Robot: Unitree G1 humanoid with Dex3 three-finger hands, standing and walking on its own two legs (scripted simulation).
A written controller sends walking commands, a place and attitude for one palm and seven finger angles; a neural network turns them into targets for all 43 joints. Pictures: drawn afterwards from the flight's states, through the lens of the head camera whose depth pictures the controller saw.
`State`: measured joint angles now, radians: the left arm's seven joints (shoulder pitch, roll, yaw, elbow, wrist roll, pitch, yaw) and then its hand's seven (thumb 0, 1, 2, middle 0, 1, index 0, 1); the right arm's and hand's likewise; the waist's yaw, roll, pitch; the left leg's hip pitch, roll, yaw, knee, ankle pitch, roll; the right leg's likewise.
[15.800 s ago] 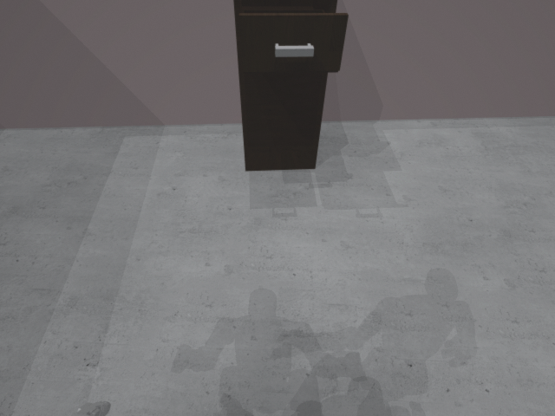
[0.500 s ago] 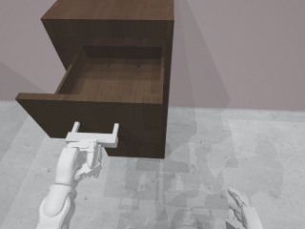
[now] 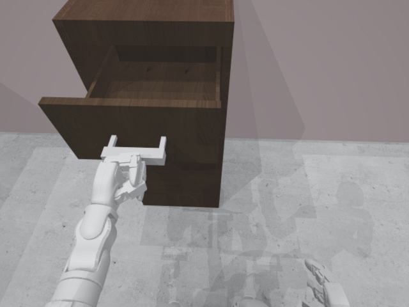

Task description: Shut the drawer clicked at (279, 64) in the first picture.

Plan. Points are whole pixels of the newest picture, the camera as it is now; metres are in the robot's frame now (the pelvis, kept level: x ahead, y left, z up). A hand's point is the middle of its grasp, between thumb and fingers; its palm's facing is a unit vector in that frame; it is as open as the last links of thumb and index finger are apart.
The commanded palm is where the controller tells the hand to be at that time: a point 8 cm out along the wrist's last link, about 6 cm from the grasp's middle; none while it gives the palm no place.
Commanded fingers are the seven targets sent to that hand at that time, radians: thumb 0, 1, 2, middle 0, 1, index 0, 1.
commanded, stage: push the drawer shut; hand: left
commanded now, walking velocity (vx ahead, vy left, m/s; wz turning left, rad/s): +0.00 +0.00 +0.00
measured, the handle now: (136, 147) +0.41 +0.15 +0.06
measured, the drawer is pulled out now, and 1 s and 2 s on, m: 0.20 0.08 0.00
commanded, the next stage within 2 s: none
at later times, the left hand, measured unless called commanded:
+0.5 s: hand (148, 154) +0.40 +0.13 +0.06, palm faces -0.05 -1.00 -0.04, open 3.1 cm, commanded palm +0.38 +0.19 +0.07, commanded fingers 0.00 0.90 0.90 -1.40 -1.60 -1.40 -1.60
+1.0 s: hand (154, 133) +0.45 +0.12 +0.06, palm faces -0.03 -1.00 -0.04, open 3.3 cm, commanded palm +0.44 +0.18 +0.07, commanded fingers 0.00 0.90 0.90 -1.40 -1.60 -1.40 -1.60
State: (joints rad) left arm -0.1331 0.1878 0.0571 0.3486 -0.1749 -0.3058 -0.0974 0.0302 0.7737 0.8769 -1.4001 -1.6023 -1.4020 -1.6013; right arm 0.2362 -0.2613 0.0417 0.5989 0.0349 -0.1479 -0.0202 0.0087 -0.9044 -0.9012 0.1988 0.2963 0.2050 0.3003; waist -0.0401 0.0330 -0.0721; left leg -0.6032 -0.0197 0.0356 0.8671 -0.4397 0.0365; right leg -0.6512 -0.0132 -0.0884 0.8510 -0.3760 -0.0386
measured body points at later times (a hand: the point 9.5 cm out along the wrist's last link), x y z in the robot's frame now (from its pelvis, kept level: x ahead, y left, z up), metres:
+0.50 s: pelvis +0.00 +0.00 +0.00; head +0.07 +0.00 +0.44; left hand +0.40 +0.18 +0.06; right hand +0.10 -0.25 -0.11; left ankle -0.01 +0.10 -0.70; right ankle +0.03 -0.10 -0.70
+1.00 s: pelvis -0.01 +0.00 -0.01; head +0.08 -0.01 +0.43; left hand +0.45 +0.17 +0.07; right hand +0.05 -0.26 -0.13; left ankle -0.01 +0.10 -0.70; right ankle +0.03 -0.10 -0.70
